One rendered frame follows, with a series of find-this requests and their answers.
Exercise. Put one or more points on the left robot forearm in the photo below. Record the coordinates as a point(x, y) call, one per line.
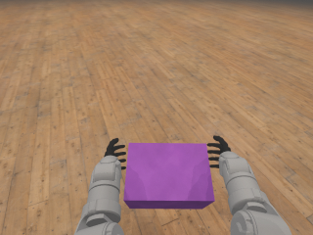
point(103, 194)

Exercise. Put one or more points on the right robot hand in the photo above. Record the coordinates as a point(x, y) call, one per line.
point(222, 145)

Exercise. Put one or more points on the right robot forearm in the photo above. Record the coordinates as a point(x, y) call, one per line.
point(242, 187)

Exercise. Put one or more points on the left robot hand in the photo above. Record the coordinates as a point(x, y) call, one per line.
point(111, 148)

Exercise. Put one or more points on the carton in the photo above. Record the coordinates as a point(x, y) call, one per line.
point(168, 176)

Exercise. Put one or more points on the right robot upper arm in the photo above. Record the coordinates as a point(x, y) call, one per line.
point(248, 222)

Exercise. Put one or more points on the left robot upper arm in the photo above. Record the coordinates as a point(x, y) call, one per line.
point(106, 228)

